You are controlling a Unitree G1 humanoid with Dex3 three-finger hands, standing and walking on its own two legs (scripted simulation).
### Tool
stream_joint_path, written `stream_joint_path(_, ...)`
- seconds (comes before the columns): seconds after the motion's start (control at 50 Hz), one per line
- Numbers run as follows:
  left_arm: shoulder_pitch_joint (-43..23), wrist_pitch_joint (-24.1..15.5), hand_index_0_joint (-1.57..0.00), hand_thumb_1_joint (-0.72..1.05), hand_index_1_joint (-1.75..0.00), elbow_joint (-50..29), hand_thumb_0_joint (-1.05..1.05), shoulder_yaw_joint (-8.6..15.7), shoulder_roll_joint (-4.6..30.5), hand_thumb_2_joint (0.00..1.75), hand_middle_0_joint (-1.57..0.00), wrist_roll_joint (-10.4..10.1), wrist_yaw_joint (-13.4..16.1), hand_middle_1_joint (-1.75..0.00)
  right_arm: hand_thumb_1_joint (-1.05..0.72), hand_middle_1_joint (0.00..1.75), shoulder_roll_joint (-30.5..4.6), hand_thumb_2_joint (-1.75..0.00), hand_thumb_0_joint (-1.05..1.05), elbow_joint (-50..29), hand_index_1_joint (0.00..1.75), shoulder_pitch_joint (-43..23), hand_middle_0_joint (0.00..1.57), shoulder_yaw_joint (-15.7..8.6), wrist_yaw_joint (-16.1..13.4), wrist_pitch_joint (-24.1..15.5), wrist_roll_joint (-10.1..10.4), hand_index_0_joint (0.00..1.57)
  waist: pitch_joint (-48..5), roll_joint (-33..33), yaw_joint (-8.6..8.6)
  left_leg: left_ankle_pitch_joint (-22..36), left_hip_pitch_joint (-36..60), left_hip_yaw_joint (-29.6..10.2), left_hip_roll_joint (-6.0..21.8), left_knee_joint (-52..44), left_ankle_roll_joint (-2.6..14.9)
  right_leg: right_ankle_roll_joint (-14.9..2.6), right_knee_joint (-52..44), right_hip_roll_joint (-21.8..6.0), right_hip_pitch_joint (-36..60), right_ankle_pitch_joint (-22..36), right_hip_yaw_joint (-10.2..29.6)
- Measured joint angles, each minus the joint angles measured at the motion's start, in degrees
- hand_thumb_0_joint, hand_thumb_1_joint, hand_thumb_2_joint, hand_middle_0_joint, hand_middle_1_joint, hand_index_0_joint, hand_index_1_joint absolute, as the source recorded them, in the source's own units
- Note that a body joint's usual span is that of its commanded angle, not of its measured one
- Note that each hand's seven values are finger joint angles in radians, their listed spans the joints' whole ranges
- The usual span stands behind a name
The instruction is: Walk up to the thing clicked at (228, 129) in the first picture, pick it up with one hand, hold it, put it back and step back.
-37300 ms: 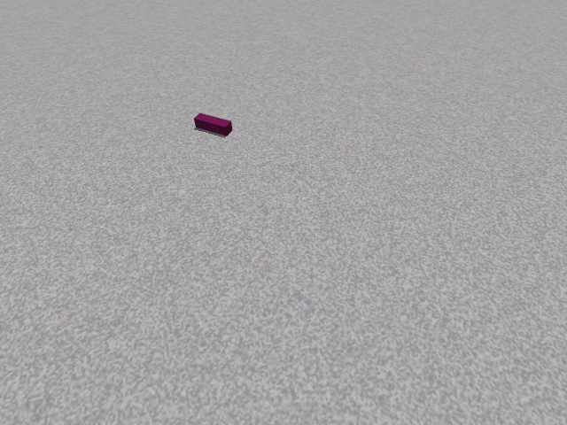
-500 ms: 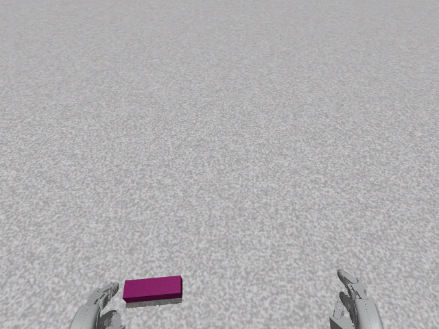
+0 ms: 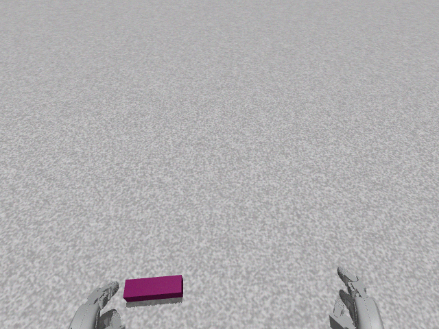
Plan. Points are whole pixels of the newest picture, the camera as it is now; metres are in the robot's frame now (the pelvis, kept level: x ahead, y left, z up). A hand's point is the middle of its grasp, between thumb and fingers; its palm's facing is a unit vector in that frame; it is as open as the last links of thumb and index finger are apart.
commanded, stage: home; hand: left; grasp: from above
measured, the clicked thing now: (154, 288) +0.42 +0.27 -0.68
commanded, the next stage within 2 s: stand in 0.66 s
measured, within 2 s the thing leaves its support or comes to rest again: neither
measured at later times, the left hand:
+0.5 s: hand (123, 328) +0.17 +0.18 -0.05, palm faces +0.05 -0.98 -0.21, open 7.4 cm
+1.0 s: hand out of the picture +0.13 +0.23 -0.09, palm faces +0.03 -0.94 -0.33, open 7.4 cm
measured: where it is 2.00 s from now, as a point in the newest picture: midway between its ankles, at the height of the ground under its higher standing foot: outside the picture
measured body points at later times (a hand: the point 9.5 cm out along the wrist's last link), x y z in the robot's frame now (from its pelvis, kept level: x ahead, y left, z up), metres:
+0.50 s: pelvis +0.00 +0.00 +0.00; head +0.02 +0.00 +0.45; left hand +0.16 +0.23 -0.03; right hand +0.16 -0.25 -0.06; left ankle +0.01 +0.11 -0.68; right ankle -0.01 -0.13 -0.68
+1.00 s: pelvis -0.01 +0.00 +0.03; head +0.02 +0.01 +0.48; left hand +0.13 +0.28 -0.07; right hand +0.12 -0.27 -0.08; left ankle +0.01 +0.11 -0.68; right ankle -0.01 -0.13 -0.68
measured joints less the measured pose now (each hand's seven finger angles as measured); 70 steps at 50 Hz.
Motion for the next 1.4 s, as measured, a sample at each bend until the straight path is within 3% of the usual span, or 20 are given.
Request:
stream_joint_path(0.76,0.4,-0.2,-0.20,0.90,-0.30,-0.1,0.02,0.1,0.0,0.90,-0.20,-0.2,0.1,-0.29,-0.90,0.30,-0.2,-0.90,0.02,-0.8,0.30,0.3,0.21,-0.4,0.4,1.2,0.2,0.20,-0.2,-0.1,-0.20,-0.2,-0.1,-0.2,0.1,-0.1,-0.24,-0.26,0.1,0.1,-0.1,-0.3,-0.2)
stream_joint_path(0.84,-9.9,-13.3,-0.20,0.90,-0.30,19.1,0.01,-1.6,1.5,0.90,-0.21,4.6,0.8,-0.30,-0.91,0.30,-1.5,-0.90,0.01,8.1,0.30,-4.4,0.20,-1.3,4.5,6.3,-5.0,0.20,6.2,-2.2,2.39,2.0,7.2,1.1,-1.0,-4.6,0.20,-0.34,-2.4,-1.2,6.1,0.8,1.0)
stream_joint_path(0.94,-16.3,-19.5,-0.20,0.90,-0.30,36.9,0.01,-0.3,2.7,0.90,-0.21,5.7,0.9,-0.30,-0.90,0.30,-2.9,-0.90,0.01,15.5,0.30,-6.9,0.21,-3.0,8.5,10.1,-4.0,0.20,9.6,-3.5,3.38,5.3,14.1,2.0,-2.0,-11.6,0.64,0.19,-7.6,-2.3,12.1,3.4,2.0)
stream_joint_path(1.14,-16.7,-23.3,-0.20,0.90,-0.30,56.5,0.01,1.4,3.1,0.90,-0.21,5.3,1.1,-0.29,-0.91,0.30,-3.5,-0.90,0.01,24.0,0.30,-5.9,0.20,-4.8,9.2,12.1,-3.4,0.20,11.5,-3.1,3.25,10.1,24.0,2.3,-2.5,-22.6,1.54,1.31,-19.7,-3.0,22.3,8.8,2.3)
stream_joint_path(1.4,-17.5,-24.4,-0.20,0.90,-0.30,68.7,0.01,0.8,2.6,0.90,-0.21,5.0,1.0,-0.30,-0.91,0.30,-2.5,-0.90,0.01,31.3,0.30,-7.3,0.20,-4.7,8.9,13.2,-2.3,0.20,13.1,-2.6,3.40,16.2,32.1,2.2,-3.2,-34.2,1.91,1.94,-30.7,-3.9,30.3,14.6,2.2)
